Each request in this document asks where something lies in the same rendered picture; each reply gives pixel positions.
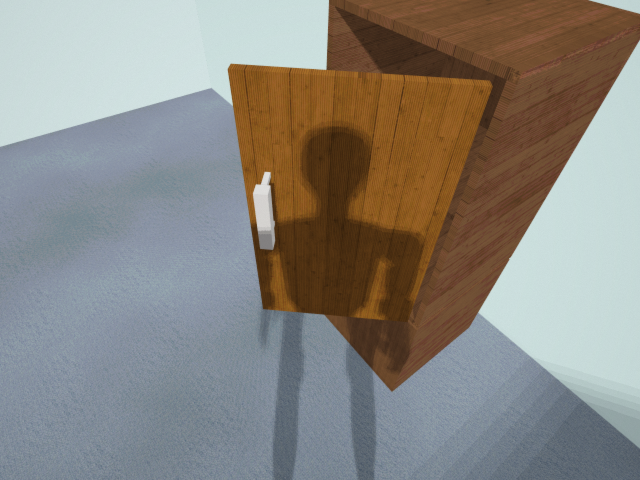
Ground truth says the cupboard door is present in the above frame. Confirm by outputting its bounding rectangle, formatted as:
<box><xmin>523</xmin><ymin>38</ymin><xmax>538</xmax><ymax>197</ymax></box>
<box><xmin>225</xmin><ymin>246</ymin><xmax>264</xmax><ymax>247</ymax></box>
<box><xmin>228</xmin><ymin>64</ymin><xmax>493</xmax><ymax>322</ymax></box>

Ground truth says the handle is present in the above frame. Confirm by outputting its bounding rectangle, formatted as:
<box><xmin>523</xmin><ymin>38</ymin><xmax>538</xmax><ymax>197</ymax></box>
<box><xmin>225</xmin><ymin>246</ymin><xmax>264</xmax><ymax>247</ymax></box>
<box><xmin>253</xmin><ymin>172</ymin><xmax>275</xmax><ymax>250</ymax></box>

